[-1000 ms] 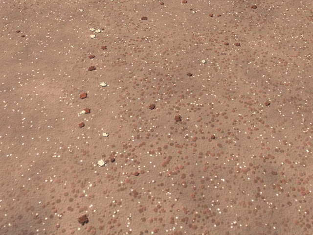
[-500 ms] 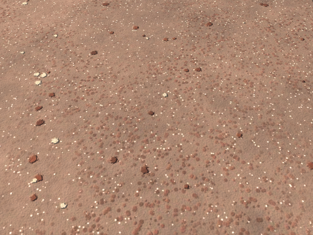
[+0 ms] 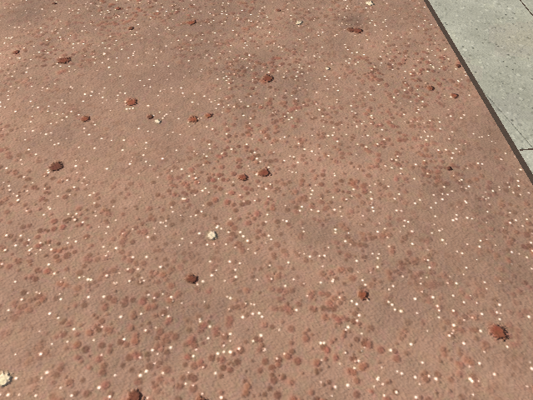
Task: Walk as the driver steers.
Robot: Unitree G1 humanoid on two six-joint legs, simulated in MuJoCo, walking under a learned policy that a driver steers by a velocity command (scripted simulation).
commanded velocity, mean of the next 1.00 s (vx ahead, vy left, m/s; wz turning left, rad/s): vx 0.50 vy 0.00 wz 0.28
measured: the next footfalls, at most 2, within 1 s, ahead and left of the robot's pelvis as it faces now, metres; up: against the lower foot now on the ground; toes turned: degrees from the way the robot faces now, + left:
right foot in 0.40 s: +0.34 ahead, -0.12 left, +0.00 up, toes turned +0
left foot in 0.90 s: +0.57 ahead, +0.14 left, +0.00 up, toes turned +24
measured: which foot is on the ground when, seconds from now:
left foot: down 0.00-0.40, up 0.42-0.88, down 0.90-1.00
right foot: up 0.00-0.38, down 0.40-0.90, up 0.92-1.00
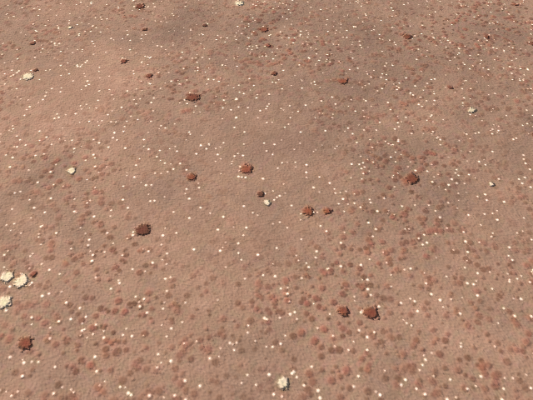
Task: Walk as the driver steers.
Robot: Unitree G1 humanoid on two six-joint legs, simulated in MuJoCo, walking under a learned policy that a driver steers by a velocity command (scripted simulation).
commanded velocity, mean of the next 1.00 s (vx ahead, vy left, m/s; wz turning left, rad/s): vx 0.50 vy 0.00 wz -0.34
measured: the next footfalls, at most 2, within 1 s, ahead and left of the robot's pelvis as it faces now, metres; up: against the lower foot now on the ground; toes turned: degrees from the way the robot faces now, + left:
right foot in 0.48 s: +0.41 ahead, -0.11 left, +0.00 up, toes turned -12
left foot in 1.00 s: +0.76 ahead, -0.05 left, +0.00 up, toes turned -28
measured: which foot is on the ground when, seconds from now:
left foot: down 0.00-0.50, up 0.52-0.98, down 1.00-1.00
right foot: up 0.00-0.46, down 0.48-1.00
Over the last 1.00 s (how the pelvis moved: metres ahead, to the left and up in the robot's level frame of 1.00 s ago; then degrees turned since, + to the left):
0.48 0.05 -0.01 22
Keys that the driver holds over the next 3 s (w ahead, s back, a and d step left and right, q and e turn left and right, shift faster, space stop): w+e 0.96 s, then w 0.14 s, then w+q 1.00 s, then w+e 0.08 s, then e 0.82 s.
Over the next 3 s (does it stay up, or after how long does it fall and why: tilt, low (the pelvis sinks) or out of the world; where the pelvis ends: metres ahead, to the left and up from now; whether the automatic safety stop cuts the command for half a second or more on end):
stays up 1.31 -0.24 0.02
